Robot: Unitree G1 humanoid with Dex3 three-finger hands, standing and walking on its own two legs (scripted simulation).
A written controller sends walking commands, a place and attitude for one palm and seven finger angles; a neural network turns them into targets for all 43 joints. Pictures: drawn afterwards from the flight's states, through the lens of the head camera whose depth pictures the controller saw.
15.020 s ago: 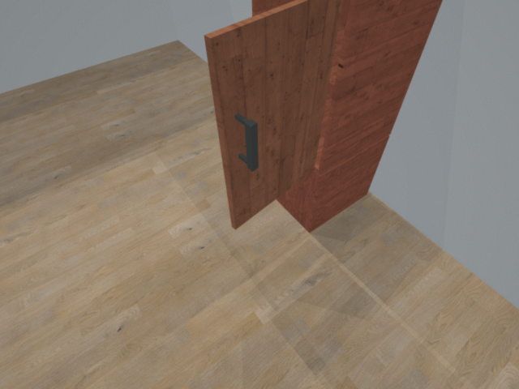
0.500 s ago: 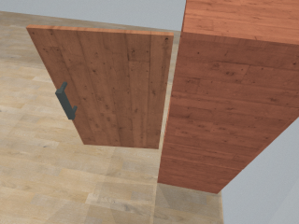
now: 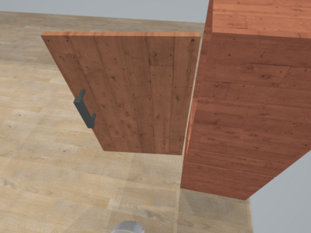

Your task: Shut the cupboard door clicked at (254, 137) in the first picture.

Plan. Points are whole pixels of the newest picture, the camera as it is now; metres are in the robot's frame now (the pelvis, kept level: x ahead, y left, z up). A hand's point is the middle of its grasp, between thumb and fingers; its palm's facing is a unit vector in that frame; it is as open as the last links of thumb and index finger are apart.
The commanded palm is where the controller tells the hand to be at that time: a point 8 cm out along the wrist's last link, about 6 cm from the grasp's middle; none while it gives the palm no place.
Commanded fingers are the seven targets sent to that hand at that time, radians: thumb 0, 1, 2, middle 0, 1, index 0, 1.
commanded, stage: shuffle to correct the standing spot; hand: left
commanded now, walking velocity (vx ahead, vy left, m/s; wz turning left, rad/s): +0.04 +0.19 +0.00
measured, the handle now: (86, 109) +0.46 +0.28 +0.00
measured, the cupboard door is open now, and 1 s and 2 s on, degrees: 97 97 97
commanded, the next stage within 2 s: come to a stop and stand still in 0.04 s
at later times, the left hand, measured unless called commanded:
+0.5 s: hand out of the picture +0.06 +0.27 -0.17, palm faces +0.00 -0.98 -0.21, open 7.3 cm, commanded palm none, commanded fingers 0.00 0.90 0.90 -0.20 -0.30 -0.20 -0.30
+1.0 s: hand out of the picture +0.00 +0.23 -0.17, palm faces +0.02 -0.98 -0.18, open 7.3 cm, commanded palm none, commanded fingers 0.00 0.90 0.90 -0.20 -0.30 -0.20 -0.30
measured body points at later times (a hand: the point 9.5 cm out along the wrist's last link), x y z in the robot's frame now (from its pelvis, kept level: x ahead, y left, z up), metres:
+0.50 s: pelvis +0.01 +0.08 +0.00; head +0.05 +0.08 +0.45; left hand +0.06 +0.32 -0.15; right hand +0.06 -0.15 -0.16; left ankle +0.05 +0.20 -0.74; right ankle -0.02 -0.01 -0.72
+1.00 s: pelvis +0.01 +0.07 +0.00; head +0.03 +0.07 +0.45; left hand +0.00 +0.29 -0.16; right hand +0.01 -0.15 -0.16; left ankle +0.02 +0.19 -0.74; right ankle -0.01 -0.01 -0.74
